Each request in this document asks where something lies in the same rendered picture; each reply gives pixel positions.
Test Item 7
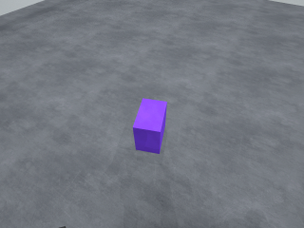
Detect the carton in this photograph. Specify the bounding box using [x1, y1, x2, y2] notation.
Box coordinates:
[133, 98, 167, 154]

